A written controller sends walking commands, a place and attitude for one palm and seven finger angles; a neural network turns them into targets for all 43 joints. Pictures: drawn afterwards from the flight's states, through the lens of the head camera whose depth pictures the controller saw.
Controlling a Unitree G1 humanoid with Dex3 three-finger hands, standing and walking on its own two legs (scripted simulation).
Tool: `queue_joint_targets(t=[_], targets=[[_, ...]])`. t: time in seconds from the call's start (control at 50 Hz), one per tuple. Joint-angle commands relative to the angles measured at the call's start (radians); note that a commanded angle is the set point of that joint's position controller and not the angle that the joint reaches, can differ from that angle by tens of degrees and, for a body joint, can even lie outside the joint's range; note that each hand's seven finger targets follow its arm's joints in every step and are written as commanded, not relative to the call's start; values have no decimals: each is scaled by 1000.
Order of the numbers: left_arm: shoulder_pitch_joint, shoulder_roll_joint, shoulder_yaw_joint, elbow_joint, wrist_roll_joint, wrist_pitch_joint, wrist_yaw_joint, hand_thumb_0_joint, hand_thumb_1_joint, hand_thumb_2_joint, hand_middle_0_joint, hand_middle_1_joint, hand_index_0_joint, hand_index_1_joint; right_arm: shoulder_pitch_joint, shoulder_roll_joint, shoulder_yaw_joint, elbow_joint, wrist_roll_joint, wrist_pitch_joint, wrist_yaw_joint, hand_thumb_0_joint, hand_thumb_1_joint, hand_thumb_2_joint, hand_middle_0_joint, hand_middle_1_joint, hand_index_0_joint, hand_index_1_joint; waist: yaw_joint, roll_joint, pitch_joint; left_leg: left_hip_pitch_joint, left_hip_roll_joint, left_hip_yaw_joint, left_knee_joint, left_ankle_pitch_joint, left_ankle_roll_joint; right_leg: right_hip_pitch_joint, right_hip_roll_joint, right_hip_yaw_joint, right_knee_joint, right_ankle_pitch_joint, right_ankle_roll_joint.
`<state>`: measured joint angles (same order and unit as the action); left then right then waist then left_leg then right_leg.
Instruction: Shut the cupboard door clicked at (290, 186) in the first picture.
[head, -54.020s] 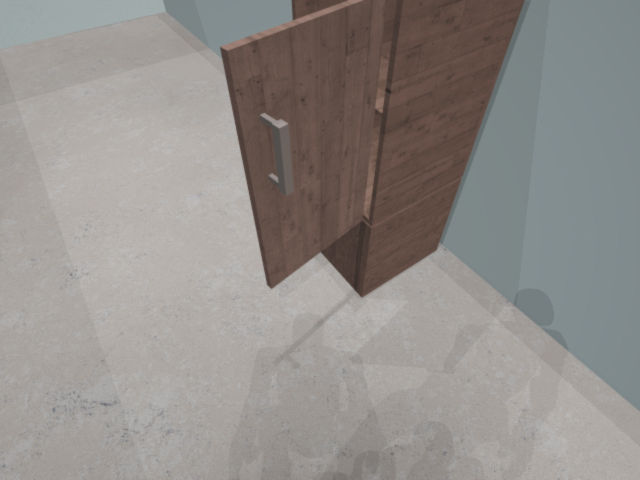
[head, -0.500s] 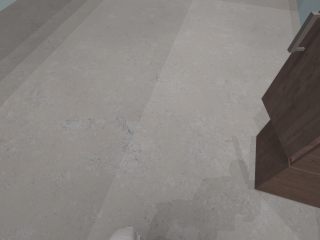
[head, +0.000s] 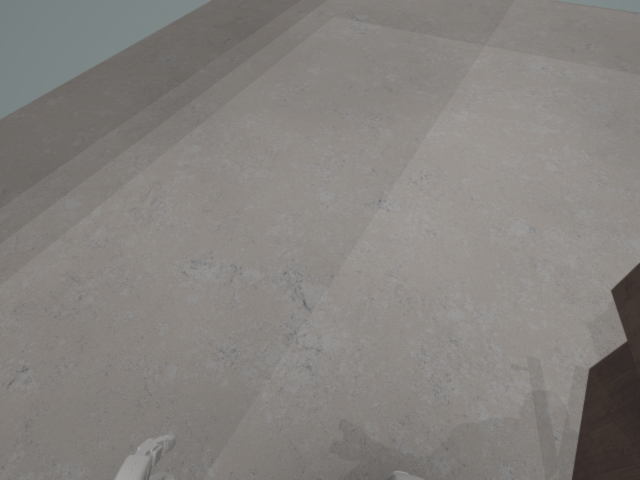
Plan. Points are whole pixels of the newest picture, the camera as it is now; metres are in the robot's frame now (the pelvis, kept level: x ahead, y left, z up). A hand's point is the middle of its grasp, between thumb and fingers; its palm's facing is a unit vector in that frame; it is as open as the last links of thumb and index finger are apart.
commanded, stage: walk to a spot facing it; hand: left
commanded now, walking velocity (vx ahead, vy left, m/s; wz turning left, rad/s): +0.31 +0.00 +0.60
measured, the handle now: out of the picture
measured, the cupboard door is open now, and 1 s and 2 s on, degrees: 20 20 20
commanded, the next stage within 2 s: turn to face it in 1.14 s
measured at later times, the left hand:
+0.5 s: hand out of the picture +0.04 +0.15 -0.16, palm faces +0.40 -0.90 -0.17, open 7.3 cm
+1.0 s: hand (165, 285) +0.46 +0.32 -0.14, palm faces +0.38 -0.91 -0.18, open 7.4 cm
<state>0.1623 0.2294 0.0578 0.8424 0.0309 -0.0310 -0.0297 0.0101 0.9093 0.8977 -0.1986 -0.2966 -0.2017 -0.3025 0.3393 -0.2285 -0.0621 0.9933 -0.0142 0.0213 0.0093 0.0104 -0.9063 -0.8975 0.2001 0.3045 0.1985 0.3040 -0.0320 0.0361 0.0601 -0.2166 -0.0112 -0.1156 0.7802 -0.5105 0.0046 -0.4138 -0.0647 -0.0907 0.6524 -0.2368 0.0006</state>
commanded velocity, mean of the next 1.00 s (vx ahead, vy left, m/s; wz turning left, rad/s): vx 0.34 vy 0.00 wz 0.43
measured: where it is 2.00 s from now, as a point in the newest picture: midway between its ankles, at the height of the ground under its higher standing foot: (278, 361)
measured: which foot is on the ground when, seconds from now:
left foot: up 0.00-0.50, down 0.52-1.00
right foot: down 0.00-0.52, up 0.54-1.00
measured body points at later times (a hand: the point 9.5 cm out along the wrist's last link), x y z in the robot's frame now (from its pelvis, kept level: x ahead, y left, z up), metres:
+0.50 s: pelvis +0.18 +0.02 +0.00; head +0.23 +0.05 +0.44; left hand +0.02 +0.20 -0.15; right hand +0.40 -0.15 -0.13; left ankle +0.23 +0.12 -0.71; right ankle +0.06 -0.10 -0.72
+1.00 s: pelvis +0.40 +0.09 +0.01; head +0.43 +0.11 +0.46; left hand +0.44 +0.36 -0.12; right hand +0.42 -0.14 -0.14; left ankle +0.24 +0.12 -0.72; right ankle +0.53 +0.03 -0.72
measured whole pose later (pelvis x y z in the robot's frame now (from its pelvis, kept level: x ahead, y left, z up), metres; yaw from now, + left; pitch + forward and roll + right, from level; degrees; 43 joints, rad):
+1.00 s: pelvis +0.40 +0.09 +0.01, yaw +27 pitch +1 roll +1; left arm 0.08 0.20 0.04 0.88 0.03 -0.02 -0.03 0.01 0.91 0.90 -0.20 -0.30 -0.20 -0.30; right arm 0.45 -0.14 -0.03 1.07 -0.02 -0.05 -0.01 0.01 -0.91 -0.90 0.20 0.30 0.20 0.30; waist -0.08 -0.03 0.05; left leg 0.01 -0.06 0.00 0.36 -0.39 0.04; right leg -0.45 -0.07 -0.05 0.58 -0.14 0.01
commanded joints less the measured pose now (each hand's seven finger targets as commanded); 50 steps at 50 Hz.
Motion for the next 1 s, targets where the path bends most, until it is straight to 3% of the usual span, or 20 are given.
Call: queue_joint_targets(t=[0.0, 0.04, 0.06, 0.1, 0.2, 0.34, 0.4, 0.44, 0.46, 0.48, 0.5, 0.52, 0.54, 0.58, 0.62, 0.78, 0.9, 0.94, 0.96, 0.98], targets=[[155, 200, 59, -12, 1, -16, 41, 0, 900, 900, -200, -300, -200, -300, -76, -80, -27, -125, -15, -43, 4, 0, -900, -900, 200, 300, 200, 300, 70, -295, -20, -495, 53, 17, 571, 94, 29, 268, -411, 585, -535, -606, -77], [83, 109, 33, -15, -2, -28, 39, 0, 900, 900, -200, -300, -200, -300, -64, -58, -24, -84, -19, -25, 19, 0, -900, -900, 200, 300, 200, 300, 14, -194, 2, -403, 93, 48, 549, 237, 6, 151, -312, 248, -496, -295, -38], [98, 90, 30, -5, -2, -34, 38, 0, 900, 900, -200, -300, -200, -300, -39, -34, -19, -71, -16, -22, 26, 0, -900, -900, 200, 300, 200, 300, 6, -179, -26, -379, 82, 67, 521, 269, 3, 179, -269, 141, -471, -166, -25], [162, 69, 25, 24, -4, -49, 40, 0, 900, 900, -200, -300, -200, -300, -39, -16, -16, -62, -13, -17, 30, 0, -900, -900, 200, 300, 200, 300, 14, -175, -47, -421, 75, 93, 490, 315, -9, 274, -246, 33, -440, 93, -27], [273, 49, 20, 85, -1, -62, 49, 0, 900, 900, -200, -300, -200, -300, -152, 8, -6, -100, -14, -11, 36, 0, -900, -900, 200, 300, 200, 300, 40, -145, -27, -524, 89, 146, 358, 312, -18, 433, -267, -81, -396, 484, -43], [324, 77, 21, 123, 4, -54, 51, 0, 900, 900, -200, -300, -200, -300, -332, 5, 16, -167, -14, -23, 51, 0, -900, -900, 200, 300, 200, 300, 70, -151, 41, -495, 95, 225, 33, 267, 23, 529, -320, -148, -376, 555, -80], [299, 118, 28, 121, 2, -51, 48, 0, 900, 900, -200, -300, -200, -300, -269, -10, 14, -161, -15, -33, 45, 0, -900, -900, 200, 300, 200, 300, 31, -161, 1, -323, 34, 286, -57, 204, 69, 516, -338, -189, -259, 781, -86], [265, 153, 34, 113, -4, -47, 41, 0, 900, 900, -200, -300, -200, -300, -135, -46, 0, -136, -18, -39, 35, 0, -900, -900, 200, 300, 200, 300, -40, -147, -71, -83, -39, 333, -112, 207, 100, 428, -310, -245, -63, 854, -68], [245, 149, 33, 106, -10, -43, 36, 0, 900, 900, -200, -300, -200, -300, -8, -98, -15, -105, -24, -41, 31, 0, -900, -900, 200, 300, 200, 300, -111, -87, -132, 151, -29, 284, -194, 267, 118, 274, -277, -263, 162, 691, -40], [251, 116, 30, 72, -19, -40, 23, 0, 900, 900, -200, -300, -200, -300, 118, -216, -43, -86, -35, -46, 17, 0, -900, -900, 200, 300, 200, 300, -156, 116, -247, 400, 192, -78, -279, 300, 216, 11, -150, -255, 486, 185, 17], [163, 83, 16, 6, -22, -36, 16, 0, 900, 900, -200, -300, -200, -300, 175, -307, -62, -72, -19, -51, 0, 0, -900, -900, 200, 300, 200, 300, -166, 217, -279, 511, 415, -474, -415, 468, 331, -273, -27, -114, 730, -347, 43], [63, 104, 16, -30, -20, -29, 28, 0, 900, 900, -200, -300, -200, -300, 155, -293, -58, -59, -5, -46, -14, 0, -900, -900, 200, 300, 200, 300, -148, 25, -216, 444, 449, -479, -456, 485, 346, -328, -51, 28, 796, -311, 24], [58, 73, 20, -37, -15, -30, 30, 0, 900, 900, -200, -300, -200, -300, 80, -252, -44, -82, -4, -54, -17, 0, -900, -900, 200, 300, 200, 300, -95, -44, -122, 286, 416, -370, -479, 380, 299, -324, -86, 43, 755, -246, 19], [127, 49, 24, 30, 3, -10, 26, 0, 900, 900, -200, -300, -200, -300, -72, -154, -11, -125, -10, -71, -26, 0, -900, -900, 200, 300, 200, 300, -12, 29, -48, 38, 322, -235, -523, 295, 214, -222, -130, 95, 663, -142, 30], [199, 20, 22, 61, 10, 11, 18, 0, 900, 900, -200, -300, -200, -300, -104, -113, 3, -118, -10, -83, -27, 0, -900, -900, 200, 300, 200, 300, 34, 57, -23, -42, 232, -112, -549, 318, 188, -149, -103, 82, 560, -69, 40], [-20, 24, 15, -1, 1, 12, 4, 0, 900, 900, -200, -300, -200, -300, 34, -76, 1, -32, -3, -97, -29, 0, -900, -900, 200, 300, 200, 300, 9, 35, 10, 75, 188, -64, -610, 415, 202, -201, -74, 69, 217, 141, 58], [-141, 28, 4, -40, -4, -7, 3, 0, 900, 900, -200, -300, -200, -300, 133, -70, 0, 29, -12, -96, -36, 0, -900, -900, 200, 300, 200, 300, -27, 64, 26, 196, 199, -53, -515, 680, 189, -115, -7, 34, -27, 96, 15], [-67, 45, 10, -24, -6, -14, 9, 0, 900, 900, -200, -300, -200, -300, 116, -80, -2, 36, -9, -92, -39, 0, -900, -900, 200, 300, 200, 300, 18, 59, 1, 163, 196, -47, -438, 772, 166, 37, 20, 30, -96, 86, -6], [40, 68, 19, 6, -4, -22, 12, 0, 900, 900, -200, -300, -200, -300, 103, -80, -3, 39, -4, -92, -38, 0, -900, -900, 200, 300, 200, 300, 70, 23, -45, 121, 166, -34, -318, 824, 139, 198, 38, 23, -161, 133, -16], [189, 115, 36, 48, 1, -32, 21, 0, 900, 900, -200, -300, -200, -300, 88, -66, -3, 29, 8, -99, -33, 0, -900, -900, 200, 300, 200, 300, 134, -44, -131, -52, 123, -10, -122, 768, 108, 487, -44, 113, -175, 203, -47]])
